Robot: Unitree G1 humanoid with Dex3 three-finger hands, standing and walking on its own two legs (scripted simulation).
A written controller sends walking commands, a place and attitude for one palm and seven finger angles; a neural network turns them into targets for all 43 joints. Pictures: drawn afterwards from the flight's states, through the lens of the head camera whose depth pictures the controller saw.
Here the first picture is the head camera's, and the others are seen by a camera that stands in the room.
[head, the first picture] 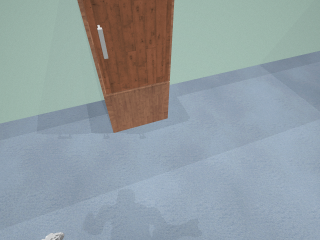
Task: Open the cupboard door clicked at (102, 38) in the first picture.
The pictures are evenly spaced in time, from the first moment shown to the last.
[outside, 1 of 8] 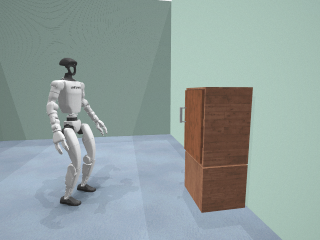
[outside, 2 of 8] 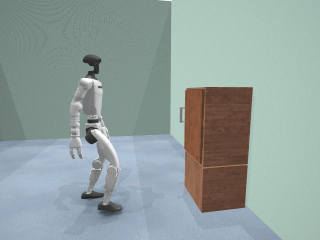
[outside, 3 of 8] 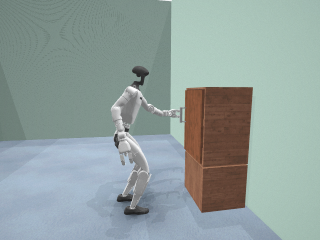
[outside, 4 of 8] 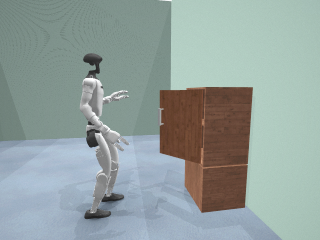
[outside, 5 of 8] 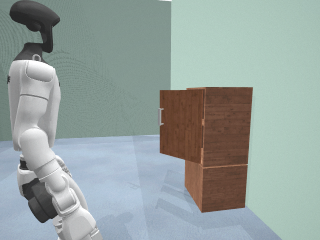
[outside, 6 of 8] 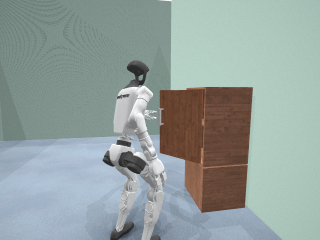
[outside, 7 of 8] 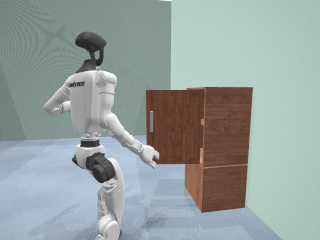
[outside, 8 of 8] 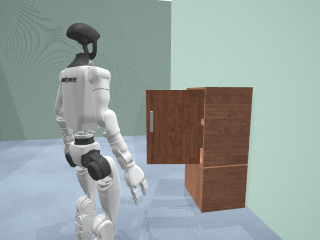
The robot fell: no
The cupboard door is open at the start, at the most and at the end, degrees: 0 81 81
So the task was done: yes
